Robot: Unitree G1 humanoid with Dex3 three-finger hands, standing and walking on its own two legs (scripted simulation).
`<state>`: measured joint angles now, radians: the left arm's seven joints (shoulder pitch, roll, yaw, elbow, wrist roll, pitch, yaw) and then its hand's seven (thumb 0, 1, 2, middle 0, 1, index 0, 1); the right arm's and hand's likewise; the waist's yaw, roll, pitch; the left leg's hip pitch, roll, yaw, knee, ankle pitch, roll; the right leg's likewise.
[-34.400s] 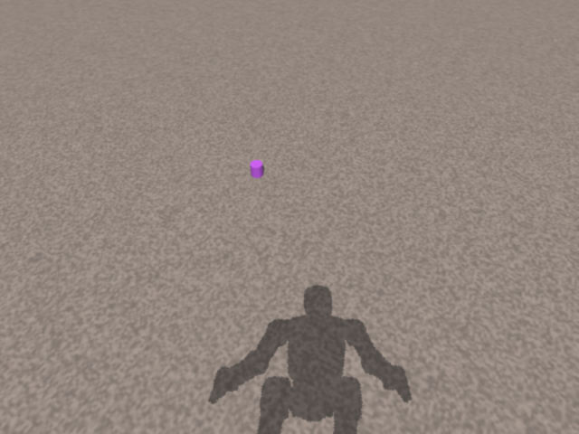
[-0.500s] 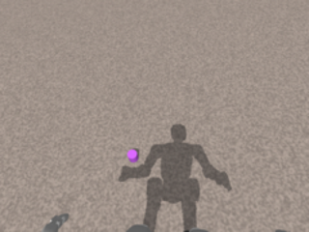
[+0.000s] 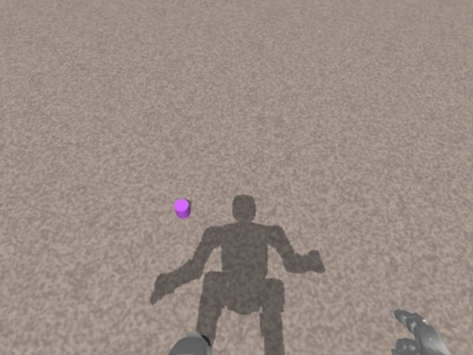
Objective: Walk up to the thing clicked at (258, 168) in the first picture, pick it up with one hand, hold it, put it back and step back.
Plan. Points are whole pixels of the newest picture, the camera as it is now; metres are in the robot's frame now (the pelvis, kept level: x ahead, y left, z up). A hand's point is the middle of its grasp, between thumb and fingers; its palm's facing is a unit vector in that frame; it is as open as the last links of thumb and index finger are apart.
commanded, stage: step back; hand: left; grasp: from above
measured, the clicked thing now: (182, 208) +0.76 +0.28 -0.72
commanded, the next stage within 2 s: stand in 1.92 s
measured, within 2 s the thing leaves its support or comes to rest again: neither
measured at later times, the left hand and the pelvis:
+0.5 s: hand out of the picture -0.05 +0.25 -0.14, palm faces +0.10 -0.92 -0.38, open 7.3 cm; pelvis -0.17 -0.02 +0.00, yaw +7 degrees
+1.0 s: hand out of the picture -0.30 +0.22 -0.12, palm faces +0.07 -0.90 -0.44, open 7.4 cm; pelvis -0.31 -0.06 +0.01, yaw +4 degrees
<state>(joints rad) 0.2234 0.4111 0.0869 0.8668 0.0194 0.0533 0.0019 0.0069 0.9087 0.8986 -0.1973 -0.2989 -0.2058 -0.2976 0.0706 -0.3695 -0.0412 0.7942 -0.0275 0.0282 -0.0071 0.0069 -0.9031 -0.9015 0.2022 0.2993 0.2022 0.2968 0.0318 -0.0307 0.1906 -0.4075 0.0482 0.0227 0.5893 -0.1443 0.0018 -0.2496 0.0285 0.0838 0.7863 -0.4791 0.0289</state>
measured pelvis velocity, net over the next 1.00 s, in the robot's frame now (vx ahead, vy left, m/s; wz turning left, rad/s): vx -0.31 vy -0.06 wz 0.06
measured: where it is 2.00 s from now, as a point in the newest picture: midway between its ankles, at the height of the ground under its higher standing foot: outside the picture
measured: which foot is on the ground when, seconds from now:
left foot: down 0.00-0.06, up 0.08-0.40, down 0.42-0.82, up 0.84-1.00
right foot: up 0.00-0.00, down 0.02-0.44, up 0.46-0.76, down 0.78-1.00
